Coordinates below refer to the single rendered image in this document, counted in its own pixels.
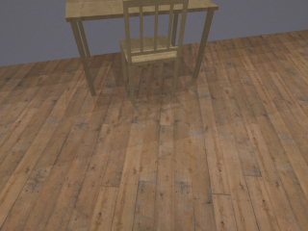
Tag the chair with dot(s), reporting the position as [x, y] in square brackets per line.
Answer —
[151, 50]

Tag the table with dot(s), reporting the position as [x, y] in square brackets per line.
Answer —
[85, 10]

